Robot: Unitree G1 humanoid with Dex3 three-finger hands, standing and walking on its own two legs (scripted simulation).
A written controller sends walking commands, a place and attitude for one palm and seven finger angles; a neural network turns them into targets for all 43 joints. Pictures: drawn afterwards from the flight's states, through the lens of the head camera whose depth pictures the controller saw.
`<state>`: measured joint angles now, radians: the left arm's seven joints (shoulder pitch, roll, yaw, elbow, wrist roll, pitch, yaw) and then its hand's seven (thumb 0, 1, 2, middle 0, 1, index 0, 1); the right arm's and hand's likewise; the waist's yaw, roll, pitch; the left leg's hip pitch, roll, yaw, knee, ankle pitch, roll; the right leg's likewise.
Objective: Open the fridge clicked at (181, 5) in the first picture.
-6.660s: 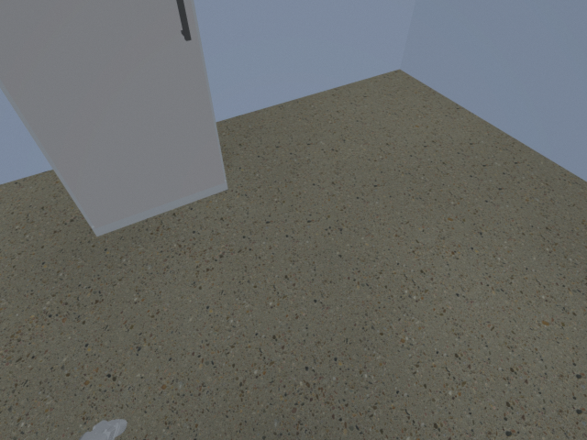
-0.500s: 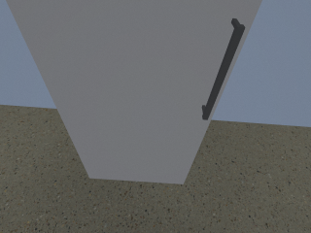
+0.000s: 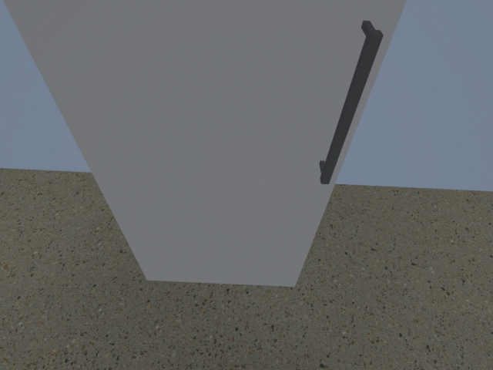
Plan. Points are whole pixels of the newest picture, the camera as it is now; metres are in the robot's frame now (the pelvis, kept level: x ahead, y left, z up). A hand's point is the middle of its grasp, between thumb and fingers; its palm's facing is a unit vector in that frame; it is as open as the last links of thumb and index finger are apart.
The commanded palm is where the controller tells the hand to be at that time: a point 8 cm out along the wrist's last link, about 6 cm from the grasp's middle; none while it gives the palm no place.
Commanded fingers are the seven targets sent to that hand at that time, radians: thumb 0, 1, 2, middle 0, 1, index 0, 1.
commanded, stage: look again from close up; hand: right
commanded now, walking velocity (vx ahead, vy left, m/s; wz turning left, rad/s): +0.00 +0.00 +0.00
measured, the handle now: (342, 116) +0.51 -0.14 +0.16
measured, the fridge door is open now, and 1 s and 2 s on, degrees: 0 0 0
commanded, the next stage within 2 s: raise the hand to about handle height in 0.40 s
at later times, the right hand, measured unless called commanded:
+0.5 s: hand out of the picture +0.02 -0.18 -0.17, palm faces +0.04 +0.98 -0.21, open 7.4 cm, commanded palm +0.09 -0.23 -0.07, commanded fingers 0.00 -0.88 -0.89 0.20 0.31 0.20 0.31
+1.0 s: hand out of the picture +0.14 -0.22 -0.03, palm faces +0.15 +0.99 -0.02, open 9.0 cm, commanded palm +0.13 -0.27 -0.01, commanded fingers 0.00 -0.29 -0.64 0.24 0.69 0.24 0.69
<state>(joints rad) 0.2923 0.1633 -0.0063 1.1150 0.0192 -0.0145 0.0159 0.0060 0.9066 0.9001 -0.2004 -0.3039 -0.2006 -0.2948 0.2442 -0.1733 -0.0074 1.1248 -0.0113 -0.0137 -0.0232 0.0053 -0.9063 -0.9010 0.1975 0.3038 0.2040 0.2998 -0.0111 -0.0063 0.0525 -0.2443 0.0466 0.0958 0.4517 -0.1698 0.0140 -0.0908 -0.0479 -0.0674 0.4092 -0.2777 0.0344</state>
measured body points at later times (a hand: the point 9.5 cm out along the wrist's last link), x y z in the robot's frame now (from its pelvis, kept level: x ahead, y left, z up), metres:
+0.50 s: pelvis +0.00 +0.00 +0.00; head +0.01 +0.01 +0.45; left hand -0.01 +0.22 -0.16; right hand +0.02 -0.23 -0.16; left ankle +0.05 +0.11 -0.74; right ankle -0.04 -0.14 -0.74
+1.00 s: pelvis -0.02 -0.02 -0.07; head +0.02 -0.04 +0.38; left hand +0.23 +0.22 -0.08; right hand +0.13 -0.28 -0.02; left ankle +0.05 +0.11 -0.74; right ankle -0.03 -0.14 -0.74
